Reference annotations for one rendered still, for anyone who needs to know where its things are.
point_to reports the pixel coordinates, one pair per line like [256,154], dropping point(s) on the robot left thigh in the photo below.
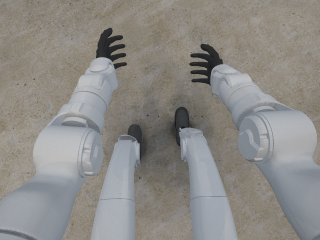
[115,213]

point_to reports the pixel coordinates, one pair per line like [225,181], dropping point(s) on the robot right hand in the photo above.
[213,61]

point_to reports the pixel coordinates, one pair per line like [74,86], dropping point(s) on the robot right upper arm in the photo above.
[282,144]

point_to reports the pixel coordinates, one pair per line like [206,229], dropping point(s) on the robot left hand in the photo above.
[104,51]

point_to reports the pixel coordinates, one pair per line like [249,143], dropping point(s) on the robot right shin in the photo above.
[186,132]

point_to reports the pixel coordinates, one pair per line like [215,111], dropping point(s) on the left robot forearm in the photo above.
[90,99]

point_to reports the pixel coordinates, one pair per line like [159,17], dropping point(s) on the right robot forearm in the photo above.
[240,95]

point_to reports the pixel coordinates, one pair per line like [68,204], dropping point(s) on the robot left upper arm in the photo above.
[40,209]

